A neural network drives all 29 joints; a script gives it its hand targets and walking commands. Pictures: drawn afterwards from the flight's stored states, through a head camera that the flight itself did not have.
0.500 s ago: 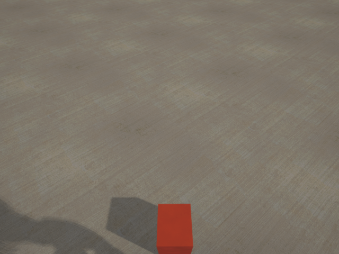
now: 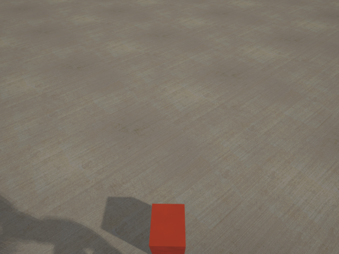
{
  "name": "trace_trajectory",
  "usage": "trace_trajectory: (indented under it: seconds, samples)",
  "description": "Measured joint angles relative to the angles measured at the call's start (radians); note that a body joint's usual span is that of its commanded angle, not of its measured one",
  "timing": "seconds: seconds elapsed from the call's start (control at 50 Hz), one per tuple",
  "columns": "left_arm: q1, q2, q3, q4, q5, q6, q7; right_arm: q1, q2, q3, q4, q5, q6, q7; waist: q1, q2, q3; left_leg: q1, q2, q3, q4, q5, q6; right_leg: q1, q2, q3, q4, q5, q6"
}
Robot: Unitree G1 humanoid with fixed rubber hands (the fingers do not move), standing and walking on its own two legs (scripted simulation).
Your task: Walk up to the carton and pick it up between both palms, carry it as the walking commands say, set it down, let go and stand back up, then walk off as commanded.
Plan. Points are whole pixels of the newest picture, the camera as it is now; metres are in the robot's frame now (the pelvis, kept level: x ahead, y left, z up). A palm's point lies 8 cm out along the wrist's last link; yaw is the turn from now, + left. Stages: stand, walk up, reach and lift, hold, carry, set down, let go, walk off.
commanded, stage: walk up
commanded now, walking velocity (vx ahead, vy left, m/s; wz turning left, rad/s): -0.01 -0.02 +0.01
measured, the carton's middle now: (168, 231) +0.35 +0.06 -0.65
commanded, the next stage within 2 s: stand in 0.32 s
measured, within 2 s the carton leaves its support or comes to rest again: neither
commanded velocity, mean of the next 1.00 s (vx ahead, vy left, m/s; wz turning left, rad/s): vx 0.00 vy -0.02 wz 0.00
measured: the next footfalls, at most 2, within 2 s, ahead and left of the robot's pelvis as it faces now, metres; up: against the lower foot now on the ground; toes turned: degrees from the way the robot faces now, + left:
none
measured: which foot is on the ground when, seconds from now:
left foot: down 0.00-1.00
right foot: down 0.00-1.00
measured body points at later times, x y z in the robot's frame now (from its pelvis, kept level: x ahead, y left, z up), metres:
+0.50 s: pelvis -0.01 +0.00 +0.00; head +0.00 +0.02 +0.45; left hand -0.04 +0.22 -0.17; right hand -0.01 -0.21 -0.16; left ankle -0.02 +0.18 -0.74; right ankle -0.04 -0.02 -0.74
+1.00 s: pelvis +0.00 +0.03 +0.00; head +0.02 +0.04 +0.45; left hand -0.06 +0.22 -0.16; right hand -0.03 -0.17 -0.16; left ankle -0.02 +0.18 -0.74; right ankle -0.04 -0.02 -0.74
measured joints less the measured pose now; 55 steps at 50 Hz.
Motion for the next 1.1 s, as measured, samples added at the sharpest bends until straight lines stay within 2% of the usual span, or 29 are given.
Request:
trace_trajectory:
  seconds: [0.16,0.42,0.56,0.76,1.1]
  samples:
    - [0.019,-0.005,0.004,-0.015,-0.002,-0.003,0.003,0.005,-0.003,0.001,-0.010,0.004,0.005,-0.002,0.009,-0.001,0.000,-0.021,0.008,-0.009,0.009,0.001,0.003,-0.005,0.008,-0.015,-0.016,0.009,-0.004]
    - [-0.009,0.052,0.018,-0.024,0.000,0.025,-0.005,-0.024,-0.007,-0.003,-0.043,-0.005,0.011,-0.015,0.011,-0.037,0.011,-0.074,0.013,0.006,0.088,-0.028,0.001,-0.077,-0.007,-0.018,0.100,-0.038,-0.009]
    - [-0.025,0.041,0.016,-0.020,0.003,0.010,-0.007,-0.017,-0.005,-0.001,-0.031,-0.006,0.007,-0.002,0.004,-0.030,-0.006,-0.050,0.004,0.011,0.034,0.002,0.007,-0.047,-0.013,-0.021,0.037,-0.006,0.005]
    - [-0.009,-0.003,0.005,0.005,0.002,0.000,-0.007,0.009,0.006,0.003,0.003,-0.006,-0.001,0.005,0.010,-0.017,-0.015,-0.027,-0.010,0.021,-0.011,0.015,0.023,-0.016,-0.023,-0.016,-0.029,0.023,0.025]
    - [0.028,-0.009,-0.008,0.043,0.000,-0.010,-0.007,0.026,0.021,0.017,0.019,-0.003,-0.010,0.004,0.010,-0.020,-0.013,-0.015,-0.032,0.039,0.008,-0.012,0.049,-0.014,-0.053,-0.006,0.007,-0.005,0.054]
